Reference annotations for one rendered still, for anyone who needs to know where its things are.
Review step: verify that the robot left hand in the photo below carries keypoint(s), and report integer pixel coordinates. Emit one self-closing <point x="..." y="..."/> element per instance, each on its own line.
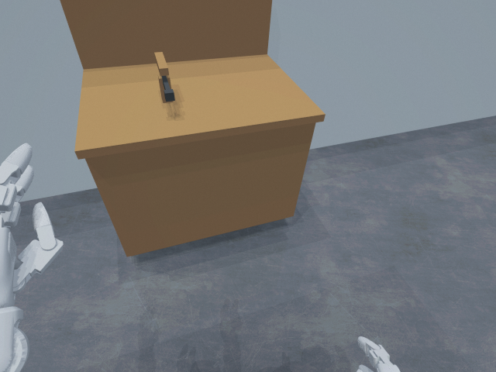
<point x="16" y="176"/>

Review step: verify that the tap lever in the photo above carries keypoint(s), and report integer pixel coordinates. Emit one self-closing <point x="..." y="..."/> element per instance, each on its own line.
<point x="169" y="93"/>

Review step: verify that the robot right hand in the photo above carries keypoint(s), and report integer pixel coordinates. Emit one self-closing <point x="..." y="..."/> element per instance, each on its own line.
<point x="378" y="357"/>

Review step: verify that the counter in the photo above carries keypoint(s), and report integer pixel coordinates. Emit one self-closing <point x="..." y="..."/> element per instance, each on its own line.
<point x="228" y="154"/>

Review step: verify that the left robot forearm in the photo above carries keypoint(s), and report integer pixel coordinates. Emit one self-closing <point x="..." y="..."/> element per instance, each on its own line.
<point x="14" y="344"/>

